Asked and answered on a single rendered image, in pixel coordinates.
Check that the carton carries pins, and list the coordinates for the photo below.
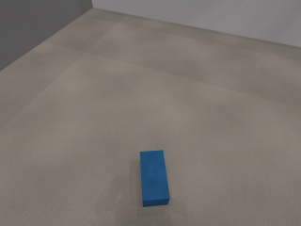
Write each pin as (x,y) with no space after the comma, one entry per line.
(154,183)

